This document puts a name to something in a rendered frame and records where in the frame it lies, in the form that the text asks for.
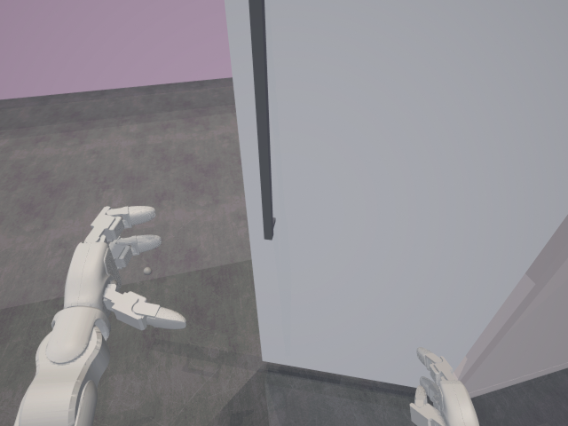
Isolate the fridge door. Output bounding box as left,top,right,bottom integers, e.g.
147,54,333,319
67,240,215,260
225,0,568,388

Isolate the right robot hand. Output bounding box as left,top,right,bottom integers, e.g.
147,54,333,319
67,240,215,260
410,347,479,426

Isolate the left robot hand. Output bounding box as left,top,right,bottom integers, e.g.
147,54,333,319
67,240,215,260
64,206,186,330

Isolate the left robot forearm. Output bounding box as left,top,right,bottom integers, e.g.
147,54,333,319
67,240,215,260
14,306,111,426

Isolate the handle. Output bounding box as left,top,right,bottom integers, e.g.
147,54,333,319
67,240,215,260
248,0,276,241

